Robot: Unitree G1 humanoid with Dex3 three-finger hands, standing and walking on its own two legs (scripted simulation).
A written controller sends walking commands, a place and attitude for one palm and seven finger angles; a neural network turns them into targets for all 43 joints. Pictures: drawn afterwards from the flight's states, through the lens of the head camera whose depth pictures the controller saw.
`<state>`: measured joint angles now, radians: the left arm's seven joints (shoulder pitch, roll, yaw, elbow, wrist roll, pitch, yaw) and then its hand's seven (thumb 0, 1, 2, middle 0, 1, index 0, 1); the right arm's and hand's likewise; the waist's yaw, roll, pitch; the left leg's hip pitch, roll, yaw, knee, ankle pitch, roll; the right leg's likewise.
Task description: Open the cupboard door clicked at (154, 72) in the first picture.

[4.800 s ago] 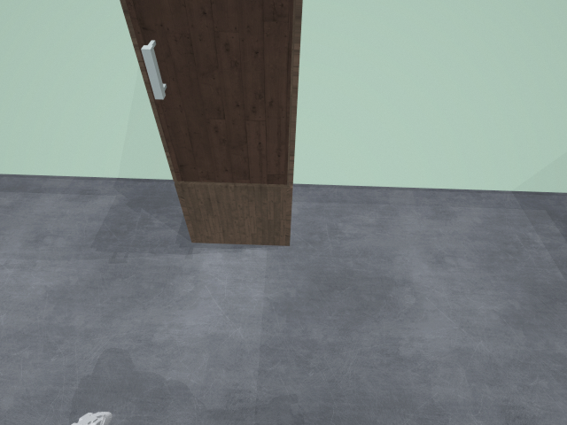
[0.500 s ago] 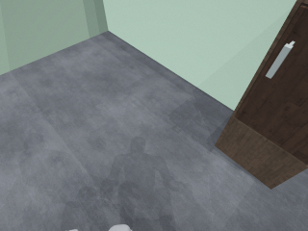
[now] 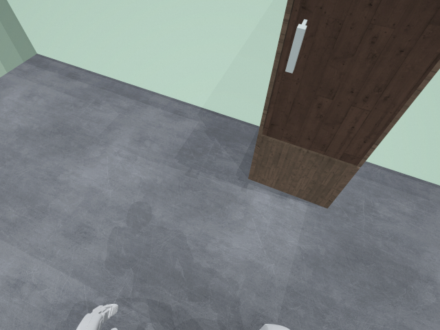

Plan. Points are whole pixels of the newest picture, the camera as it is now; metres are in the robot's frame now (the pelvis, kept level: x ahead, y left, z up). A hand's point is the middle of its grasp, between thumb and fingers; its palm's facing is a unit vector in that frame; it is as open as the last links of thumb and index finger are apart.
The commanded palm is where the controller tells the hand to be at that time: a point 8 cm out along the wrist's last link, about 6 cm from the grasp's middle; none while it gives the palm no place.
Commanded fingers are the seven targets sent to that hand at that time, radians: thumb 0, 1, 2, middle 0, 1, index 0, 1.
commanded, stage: turn to face it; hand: left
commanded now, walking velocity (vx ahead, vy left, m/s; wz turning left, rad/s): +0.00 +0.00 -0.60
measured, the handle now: (297, 46) +0.84 -0.19 +0.05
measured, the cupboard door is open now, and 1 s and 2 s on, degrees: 0 0 0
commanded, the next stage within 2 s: take the last steps up to it in 0.60 s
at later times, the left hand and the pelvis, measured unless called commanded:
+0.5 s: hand out of the picture +0.13 +0.20 -0.18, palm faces -0.19 -0.96 -0.20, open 7.4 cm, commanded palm none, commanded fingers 0.00 0.90 0.90 -0.20 -0.30 -0.20 -0.30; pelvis +0.00 +0.02 -0.01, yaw -15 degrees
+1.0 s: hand out of the picture +0.13 +0.14 -0.16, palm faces -0.35 -0.91 -0.20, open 7.3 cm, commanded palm none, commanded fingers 0.00 0.90 0.90 -0.20 -0.30 -0.20 -0.30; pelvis +0.01 +0.00 +0.00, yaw -24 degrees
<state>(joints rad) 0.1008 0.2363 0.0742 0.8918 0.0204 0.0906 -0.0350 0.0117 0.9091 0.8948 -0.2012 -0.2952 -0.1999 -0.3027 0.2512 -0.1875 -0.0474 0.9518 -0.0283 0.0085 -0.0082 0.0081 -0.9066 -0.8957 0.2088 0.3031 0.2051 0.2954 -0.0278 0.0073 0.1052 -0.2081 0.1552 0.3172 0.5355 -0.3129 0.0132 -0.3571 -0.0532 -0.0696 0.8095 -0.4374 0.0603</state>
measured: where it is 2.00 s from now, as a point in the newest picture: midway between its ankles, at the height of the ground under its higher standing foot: (245, 311)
